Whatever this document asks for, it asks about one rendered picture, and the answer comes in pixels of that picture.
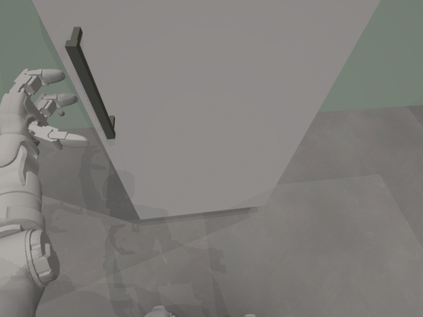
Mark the left robot forearm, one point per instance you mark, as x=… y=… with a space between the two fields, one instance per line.
x=20 y=187

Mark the fridge door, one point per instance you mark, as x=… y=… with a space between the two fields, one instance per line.
x=211 y=98

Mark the handle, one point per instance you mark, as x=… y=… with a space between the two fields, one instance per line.
x=80 y=64

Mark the robot left upper arm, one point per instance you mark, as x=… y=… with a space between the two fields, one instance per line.
x=28 y=263

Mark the left robot hand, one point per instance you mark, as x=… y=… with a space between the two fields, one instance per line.
x=18 y=113

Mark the robot left shin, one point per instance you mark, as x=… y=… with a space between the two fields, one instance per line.
x=158 y=308

